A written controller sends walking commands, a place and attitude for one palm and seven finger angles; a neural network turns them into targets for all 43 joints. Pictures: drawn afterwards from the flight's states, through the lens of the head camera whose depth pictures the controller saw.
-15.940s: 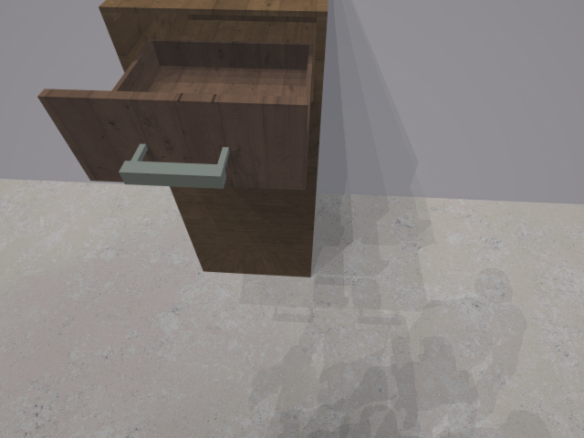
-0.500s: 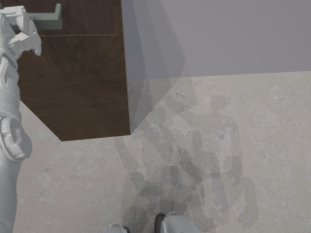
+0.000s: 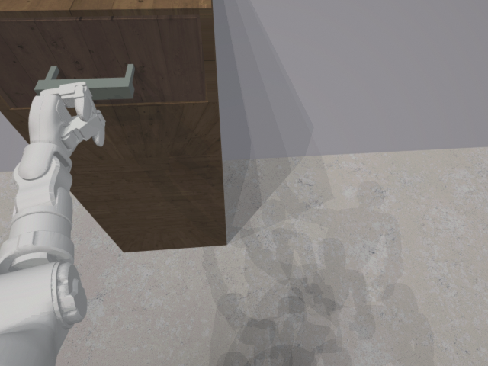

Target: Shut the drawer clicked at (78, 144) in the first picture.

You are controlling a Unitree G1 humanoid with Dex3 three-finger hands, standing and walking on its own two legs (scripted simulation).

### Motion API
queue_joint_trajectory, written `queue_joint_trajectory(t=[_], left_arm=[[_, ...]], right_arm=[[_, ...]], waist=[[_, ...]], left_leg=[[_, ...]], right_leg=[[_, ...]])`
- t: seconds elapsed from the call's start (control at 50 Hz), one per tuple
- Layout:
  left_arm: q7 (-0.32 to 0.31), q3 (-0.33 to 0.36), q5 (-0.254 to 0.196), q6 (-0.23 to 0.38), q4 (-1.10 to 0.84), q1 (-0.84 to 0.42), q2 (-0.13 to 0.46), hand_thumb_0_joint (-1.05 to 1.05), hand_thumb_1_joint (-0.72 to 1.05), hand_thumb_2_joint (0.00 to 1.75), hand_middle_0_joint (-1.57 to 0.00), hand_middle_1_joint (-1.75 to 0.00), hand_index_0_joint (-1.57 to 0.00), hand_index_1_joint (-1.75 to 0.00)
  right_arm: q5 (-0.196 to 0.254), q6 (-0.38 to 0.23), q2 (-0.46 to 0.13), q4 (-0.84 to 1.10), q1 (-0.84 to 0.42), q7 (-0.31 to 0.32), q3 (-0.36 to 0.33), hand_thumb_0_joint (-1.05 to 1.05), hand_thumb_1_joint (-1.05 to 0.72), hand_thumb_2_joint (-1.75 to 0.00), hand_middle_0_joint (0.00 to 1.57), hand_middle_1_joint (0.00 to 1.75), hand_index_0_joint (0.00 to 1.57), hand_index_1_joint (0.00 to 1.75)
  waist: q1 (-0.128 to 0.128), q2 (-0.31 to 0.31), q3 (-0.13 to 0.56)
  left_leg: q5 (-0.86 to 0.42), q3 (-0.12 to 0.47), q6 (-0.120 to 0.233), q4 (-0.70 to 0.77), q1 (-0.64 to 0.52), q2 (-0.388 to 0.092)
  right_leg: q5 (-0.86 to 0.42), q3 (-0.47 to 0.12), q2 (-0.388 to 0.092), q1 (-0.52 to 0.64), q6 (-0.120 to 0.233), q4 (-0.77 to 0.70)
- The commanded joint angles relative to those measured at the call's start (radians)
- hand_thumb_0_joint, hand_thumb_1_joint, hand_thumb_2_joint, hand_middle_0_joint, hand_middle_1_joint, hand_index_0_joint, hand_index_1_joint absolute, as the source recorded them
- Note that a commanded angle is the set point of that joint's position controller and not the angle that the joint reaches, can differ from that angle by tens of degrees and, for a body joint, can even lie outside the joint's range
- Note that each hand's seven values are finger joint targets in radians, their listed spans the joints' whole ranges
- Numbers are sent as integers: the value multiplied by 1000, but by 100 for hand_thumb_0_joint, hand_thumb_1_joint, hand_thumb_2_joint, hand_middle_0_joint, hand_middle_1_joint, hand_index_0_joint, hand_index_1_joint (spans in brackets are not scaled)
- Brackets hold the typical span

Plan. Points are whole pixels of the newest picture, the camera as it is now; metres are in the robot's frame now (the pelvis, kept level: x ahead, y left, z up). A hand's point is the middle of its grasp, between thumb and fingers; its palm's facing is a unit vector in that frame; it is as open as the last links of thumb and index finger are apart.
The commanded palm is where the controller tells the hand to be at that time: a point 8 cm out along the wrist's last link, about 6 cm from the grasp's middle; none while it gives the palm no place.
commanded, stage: draw the hand back to the body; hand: left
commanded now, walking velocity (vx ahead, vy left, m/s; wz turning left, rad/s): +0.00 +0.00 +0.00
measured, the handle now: (89, 80) +0.58 +0.25 +0.13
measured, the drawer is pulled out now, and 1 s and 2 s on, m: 0.00 0.00 0.00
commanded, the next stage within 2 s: step back with the hand held close in 1.22 s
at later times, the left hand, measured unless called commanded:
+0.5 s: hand (43, 217) +0.29 +0.22 +0.16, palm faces +0.25 -0.94 -0.22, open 3.3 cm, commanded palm +0.25 +0.27 +0.17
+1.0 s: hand out of the picture +0.16 +0.22 +0.18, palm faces +0.41 -0.83 -0.38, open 3.3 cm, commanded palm +0.10 +0.27 +0.19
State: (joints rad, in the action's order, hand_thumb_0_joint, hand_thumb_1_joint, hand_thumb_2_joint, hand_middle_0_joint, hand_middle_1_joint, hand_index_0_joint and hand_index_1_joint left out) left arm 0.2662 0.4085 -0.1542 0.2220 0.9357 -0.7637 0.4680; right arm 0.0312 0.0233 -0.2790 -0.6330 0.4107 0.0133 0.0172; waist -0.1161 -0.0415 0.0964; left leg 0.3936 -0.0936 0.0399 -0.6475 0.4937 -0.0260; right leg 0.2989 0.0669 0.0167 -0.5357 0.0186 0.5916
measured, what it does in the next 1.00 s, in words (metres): stands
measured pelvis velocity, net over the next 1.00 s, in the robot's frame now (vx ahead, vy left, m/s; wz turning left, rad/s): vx -0.03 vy -0.02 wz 0.04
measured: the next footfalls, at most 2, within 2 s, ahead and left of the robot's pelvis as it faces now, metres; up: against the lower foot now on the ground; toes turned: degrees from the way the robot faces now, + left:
none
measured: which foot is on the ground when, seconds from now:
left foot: down 0.00-1.00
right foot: down 0.00-1.00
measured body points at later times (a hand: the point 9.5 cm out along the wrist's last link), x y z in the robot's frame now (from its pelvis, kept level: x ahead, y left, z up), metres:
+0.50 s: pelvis -0.02 +0.00 +0.02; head -0.02 -0.03 +0.47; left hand +0.27 +0.27 +0.17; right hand +0.19 -0.22 -0.07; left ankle -0.06 +0.09 -0.72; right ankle -0.02 -0.11 -0.72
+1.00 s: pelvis -0.03 -0.02 +0.02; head -0.06 -0.05 +0.47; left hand +0.13 +0.27 +0.20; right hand +0.15 -0.24 -0.08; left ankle -0.06 +0.09 -0.72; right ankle -0.02 -0.11 -0.72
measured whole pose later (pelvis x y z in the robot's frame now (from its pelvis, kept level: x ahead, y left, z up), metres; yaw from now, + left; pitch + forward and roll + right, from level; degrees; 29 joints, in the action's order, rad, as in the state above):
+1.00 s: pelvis -0.03 -0.02 +0.02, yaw +2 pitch -5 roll +0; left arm -0.10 0.27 -0.07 0.13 -0.36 0.46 0.32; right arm 0.02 -0.08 -0.24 -0.64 0.22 0.05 0.01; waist 0.04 -0.09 -0.02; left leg 0.27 -0.05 0.02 -0.40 0.05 0.00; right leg 0.21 0.09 0.01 -0.10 0.04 0.39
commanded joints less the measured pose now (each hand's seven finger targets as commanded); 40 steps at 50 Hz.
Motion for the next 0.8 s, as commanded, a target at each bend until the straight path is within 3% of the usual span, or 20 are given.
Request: queue_joint_trajectory(t=[0.0, 0.04, 0.08, 0.12, 0.18, 0.24, 0.32, 0.34, 0.36, 0.38, 0.42, 0.44, 0.46, 0.5, 0.54, 0.58, 0.66, 0.7, 0.78], left_arm=[[1, 49, -59, -11, -414, -171, 241, 0, 90, 90, -140, -160, -140, -160], [-11, 48, -68, -30, -543, -92, 233, 0, 90, 90, -140, -160, -140, -160], [-15, 16, -82, -51, -621, -50, 177, 0, 90, 90, -140, -160, -140, -160], [-17, 16, -90, -73, -676, -32, 172, 0, 90, 90, -140, -160, -140, -160], [-16, -23, -93, -102, -789, 26, 129, 0, 90, 90, -140, -160, -140, -160], [-3, -93, -105, -142, -832, 63, 53, 0, 90, 90, -140, -160, -140, -160], [5, -90, -123, -200, -868, 175, 36, 0, 90, 90, -140, -160, -140, -160], [-126, -119, 6, -153, -982, 202, 113, 0, 90, 90, -140, -160, -140, -160], [-194, -142, 16, -145, -964, 266, 43, 0, 90, 90, -140, -160, -140, -160], [-237, -156, 29, -140, -977, 338, 17, 0, 90, 90, -140, -160, -140, -160], [-290, -134, 43, -130, -1025, 409, 32, 0, 90, 90, -140, -160, -140, -160], [-305, -138, 51, -123, -1048, 406, 38, 0, 90, 90, -140, -160, -140, -160], [-319, -139, 56, -115, -1089, 399, 37, 0, 90, 90, -140, -160, -140, -160], [-343, -123, 67, -100, -1143, 413, 48, 0, 90, 90, -140, -160, -140, -160], [-358, -111, 75, -91, -1184, 452, 63, 0, 90, 90, -140, -160, -140, -160], [-366, -124, 77, -79, -1235, 512, 33, 0, 90, 90, -140, -160, -140, -160], [-370, -108, 73, -74, -1261, 687, 16, 0, 90, 90, -140, -160, -140, -160], [-371, -105, 76, -66, -1315, 739, 12, 0, 90, 90, -140, -160, -140, -160], [-374, -68, 77, -52, -1382, 885, 25, 0, 90, 90, -140, -160, -140, -160]], right_arm=[[14, -34, -151, 133, 36, 7, -63, 0, -90, -90, 20, 30, 20, 30], [17, -46, -143, 153, -1, 12, -61, 0, -90, -90, 20, 30, 20, 30], [23, -62, -132, 155, -34, 17, -55, 0, -90, -90, 20, 30, 20, 30], [27, -76, -131, 149, -62, 29, -54, 0, -90, -90, 20, 30, 20, 30], [25, -102, -118, 153, -97, 38, -46, 0, -90, -90, 20, 30, 20, 30], [31, -125, -114, 153, -140, 46, -37, 0, -90, -90, 20, 30, 20, 30], [39, -142, -114, 167, -211, 56, -25, 0, -90, -90, 20, 30, 20, 30], [17, -143, -110, 173, -227, 45, -30, 0, -90, -90, 20, 30, 20, 30], [14, -142, -96, 164, -249, 44, -26, 0, -90, -90, 20, 30, 20, 30], [15, -137, -94, 165, -258, 42, -24, 0, -90, -90, 20, 30, 20, 30], [15, -124, -89, 167, -279, 42, -21, 0, -90, -90, 20, 30, 20, 30], [13, -119, -89, 162, -288, 43, -19, 0, -90, -90, 20, 30, 20, 30], [12, -117, -82, 167, -301, 45, -17, 0, -90, -90, 20, 30, 20, 30], [7, -119, -73, 167, -315, 47, -15, 0, -90, -90, 20, 30, 20, 30], [2, -122, -72, 165, -326, 48, -15, 0, -90, -90, 20, 30, 20, 30], [-2, -128, -62, 170, -333, 46, -14, 0, -90, -90, 20, 30, 20, 30], [-6, -131, -60, 167, -347, 41, -19, 0, -90, -90, 20, 30, 20, 30], [-8, -136, -59, 168, -349, 38, -21, 0, -90, -90, 20, 30, 20, 30], [-13, -147, -57, 172, -357, 34, -28, 0, -90, -90, 20, 30, 20, 30]], waist=[[69, -36, 420], [79, -41, 402], [70, -25, 352], [66, -24, 322], [78, -99, 331], [66, -56, 261], [93, -10, 202], [126, -14, 120], [111, 23, 72], [117, 43, 70], [125, 30, 80], [125, 34, 71], [123, -8, 75], [124, -30, 75], [130, -18, 76], [133, -56, 72], [143, 15, 17], [146, -29, 9], [159, -1, -17]], left_leg=[[-747, 93, -3, 49, -269, -18], [-775, 87, -1, 60, -293, -19], [-743, 92, -4, 80, -314, -19], [-712, 95, -7, 93, -329, -20], [-787, 109, -21, 98, -403, -18], [-738, 122, -26, 111, -416, -18], [-610, 126, -31, 147, -385, -8], [-539, 105, -14, 176, -362, 8], [-463, 110, -20, 207, -350, 6], [-439, 110, -21, 227, -347, 2], [-404, 107, -20, 252, -359, 1], [-380, 104, -19, 264, -361, 4], [-365, 101, -19, 277, -375, 6], [-354, 100, -19, 291, -396, 10], [-355, 101, -17, 302, -406, 11], [-367, 102, -20, 312, -424, 14], [-358, 98, -16, 321, -403, 12], [-353, 99, -18, 323, -405, 15], [-330, 98, -14, 324, -389, 15]], right_leg=[[-615, -38, -11, 344, 1, -17], [-649, -42, -16, 376, 3, -26], [-609, -34, -14, 366, -2, -44], [-577, -30, -14, 361, -1, -55], [-571, -26, -17, 362, 3, -61], [-518, -14, -18, 330, 4, -78], [-453, -4, -25, 344, 7, -94], [-369, -36, -42, 335, 14, -145], [-327, -28, -37, 339, 14, -161], [-315, -25, -38, 377, 14, -165], [-303, -30, -40, 425, 15, -179], [-287, -34, -36, 431, 15, -193], [-278, -39, -37, 445, 14, -200], [-270, -40, -37, 463, 14, -213], [-266, -41, -33, 483, 14, -228], [-273, -40, -34, 497, 15, -233], [-266, -39, -30, 504, 10, -251], [-257, -40, -32, 505, 11, -253], [-229, -41, -33, 506, 8, -262]])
